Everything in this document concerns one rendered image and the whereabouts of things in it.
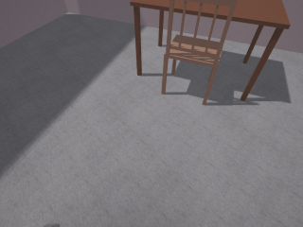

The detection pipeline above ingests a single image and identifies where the chair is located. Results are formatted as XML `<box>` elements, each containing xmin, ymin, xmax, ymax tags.
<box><xmin>161</xmin><ymin>0</ymin><xmax>238</xmax><ymax>105</ymax></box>

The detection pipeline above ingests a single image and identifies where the table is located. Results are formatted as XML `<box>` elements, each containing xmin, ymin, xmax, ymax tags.
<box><xmin>130</xmin><ymin>0</ymin><xmax>291</xmax><ymax>101</ymax></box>

